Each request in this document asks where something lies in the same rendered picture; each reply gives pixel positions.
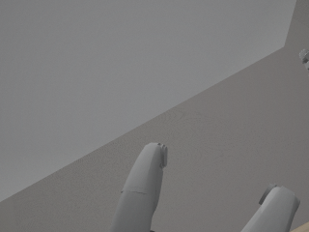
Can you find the robot right thigh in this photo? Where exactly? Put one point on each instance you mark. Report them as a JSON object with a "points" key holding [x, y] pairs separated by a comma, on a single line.
{"points": [[277, 211]]}

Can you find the robot left shin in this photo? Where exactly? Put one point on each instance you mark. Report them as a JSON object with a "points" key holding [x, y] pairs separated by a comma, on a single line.
{"points": [[157, 187]]}

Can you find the robot right hand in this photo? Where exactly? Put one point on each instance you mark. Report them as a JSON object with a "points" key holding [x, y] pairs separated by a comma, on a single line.
{"points": [[304, 56]]}

